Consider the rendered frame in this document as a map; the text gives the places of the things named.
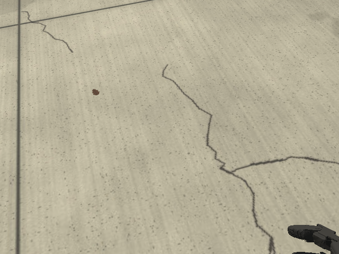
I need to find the robot right hand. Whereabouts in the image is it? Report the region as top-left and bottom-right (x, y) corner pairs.
(288, 224), (339, 254)

